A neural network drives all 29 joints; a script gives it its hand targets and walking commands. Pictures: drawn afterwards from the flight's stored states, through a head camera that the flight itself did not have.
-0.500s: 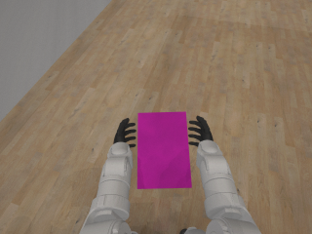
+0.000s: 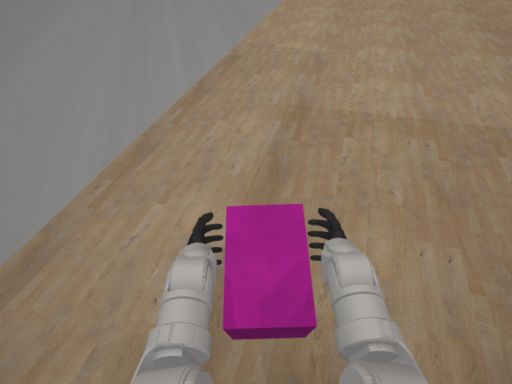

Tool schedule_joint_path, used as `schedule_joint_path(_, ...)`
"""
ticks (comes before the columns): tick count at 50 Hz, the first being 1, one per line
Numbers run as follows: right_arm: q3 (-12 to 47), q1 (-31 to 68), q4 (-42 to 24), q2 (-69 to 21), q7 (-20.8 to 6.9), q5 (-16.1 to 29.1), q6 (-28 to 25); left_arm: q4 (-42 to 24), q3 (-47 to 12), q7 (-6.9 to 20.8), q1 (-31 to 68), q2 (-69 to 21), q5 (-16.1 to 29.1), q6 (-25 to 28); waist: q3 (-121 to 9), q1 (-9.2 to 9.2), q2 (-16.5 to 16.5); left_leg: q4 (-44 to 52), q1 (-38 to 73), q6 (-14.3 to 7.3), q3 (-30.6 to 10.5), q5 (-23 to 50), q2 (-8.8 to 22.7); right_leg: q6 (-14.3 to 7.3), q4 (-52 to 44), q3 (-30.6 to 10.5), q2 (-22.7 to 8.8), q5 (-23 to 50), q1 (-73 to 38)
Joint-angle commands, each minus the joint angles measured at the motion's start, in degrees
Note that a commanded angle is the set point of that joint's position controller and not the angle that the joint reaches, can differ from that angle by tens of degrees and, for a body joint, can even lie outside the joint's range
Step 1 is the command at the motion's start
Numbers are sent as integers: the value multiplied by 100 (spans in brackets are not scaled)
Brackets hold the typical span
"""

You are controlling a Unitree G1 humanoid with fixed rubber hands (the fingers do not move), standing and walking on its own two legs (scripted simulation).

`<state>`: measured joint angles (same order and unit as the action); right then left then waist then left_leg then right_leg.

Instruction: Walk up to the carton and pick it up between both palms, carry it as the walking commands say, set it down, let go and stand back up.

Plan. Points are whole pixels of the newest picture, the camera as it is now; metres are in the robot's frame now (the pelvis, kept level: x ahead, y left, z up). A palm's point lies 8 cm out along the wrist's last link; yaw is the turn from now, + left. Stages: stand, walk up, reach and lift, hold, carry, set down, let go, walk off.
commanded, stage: reach and lift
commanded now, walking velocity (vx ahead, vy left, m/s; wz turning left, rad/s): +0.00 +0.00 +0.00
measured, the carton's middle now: (266, 273) +0.34 +0.00 -0.04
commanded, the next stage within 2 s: hold in 1.02 s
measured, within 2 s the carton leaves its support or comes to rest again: neither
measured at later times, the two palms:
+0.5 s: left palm (200, 255) +0.32 +0.11 +0.06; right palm (335, 249) +0.32 -0.12 +0.06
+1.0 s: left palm (197, 258) +0.31 +0.11 +0.06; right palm (337, 251) +0.31 -0.12 +0.06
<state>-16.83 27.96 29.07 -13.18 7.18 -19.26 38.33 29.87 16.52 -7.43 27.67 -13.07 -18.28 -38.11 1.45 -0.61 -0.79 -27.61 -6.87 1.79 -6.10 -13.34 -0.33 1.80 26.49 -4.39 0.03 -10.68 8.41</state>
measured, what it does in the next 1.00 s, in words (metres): stands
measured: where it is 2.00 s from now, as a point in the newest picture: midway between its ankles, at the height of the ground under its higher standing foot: outside the picture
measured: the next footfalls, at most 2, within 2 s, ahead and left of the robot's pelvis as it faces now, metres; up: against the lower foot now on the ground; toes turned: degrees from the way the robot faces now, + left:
none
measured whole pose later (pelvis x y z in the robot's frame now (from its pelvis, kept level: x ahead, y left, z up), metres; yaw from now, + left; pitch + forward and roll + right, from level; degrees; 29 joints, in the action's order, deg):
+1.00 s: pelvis +0.00 +0.00 +0.00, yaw +0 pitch -8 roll +0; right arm -13.3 25.6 26.5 -12.3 6.9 -18.0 43.1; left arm 26.8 13.2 -6.1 24.9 -12.0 -17.3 -43.1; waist 0.8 0.0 -0.6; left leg -26.0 -4.8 2.1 -6.2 -12.9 0.0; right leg 1.6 25.5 -4.4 0.2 -10.5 6.6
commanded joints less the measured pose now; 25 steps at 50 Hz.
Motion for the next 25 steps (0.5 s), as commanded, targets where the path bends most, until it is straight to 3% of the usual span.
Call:
schedule_joint_path(1, 2592, 3274, 177, -6111, -1612, 1476, -83, -94, -2591, 1588, 3576, -6105, 1463, 197, -1511, -31, 37, 636, -85, -189, 216, 121, -537, -131, -425, 194, 541, 174, -803)
schedule_joint_path(14, 2313, 4022, 335, -6007, -1584, 1489, -74, 217, -2243, 1507, 4099, -6153, 1391, 152, -1675, 12, 31, 560, -167, -154, 256, -43, -444, -138, -285, 218, 520, -42, -766)
schedule_joint_path(25, 2324, 3791, 346, -6139, -1522, 1486, -85, 134, -2324, 1498, 4006, -6064, 1423, 160, -1890, 81, 51, 539, 4, -130, 300, 333, -479, -90, -280, 200, 537, 284, -780)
